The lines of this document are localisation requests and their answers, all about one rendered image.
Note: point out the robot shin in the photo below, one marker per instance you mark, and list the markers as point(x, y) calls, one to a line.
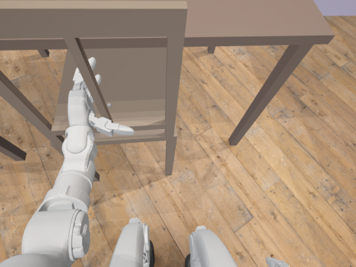
point(146, 256)
point(192, 263)

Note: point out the table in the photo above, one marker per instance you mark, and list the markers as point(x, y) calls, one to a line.
point(211, 23)

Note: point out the left robot forearm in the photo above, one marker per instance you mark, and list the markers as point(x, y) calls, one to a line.
point(74, 181)

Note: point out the right robot shin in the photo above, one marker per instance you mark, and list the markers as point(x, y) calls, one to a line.
point(192, 263)

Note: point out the robot left hand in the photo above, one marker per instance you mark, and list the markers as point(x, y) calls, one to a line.
point(80, 107)

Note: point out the left robot shin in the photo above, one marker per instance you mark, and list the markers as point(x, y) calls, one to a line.
point(146, 256)

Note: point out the robot left upper arm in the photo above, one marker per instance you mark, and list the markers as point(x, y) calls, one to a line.
point(54, 239)

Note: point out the chair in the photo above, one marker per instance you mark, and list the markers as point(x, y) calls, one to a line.
point(142, 84)

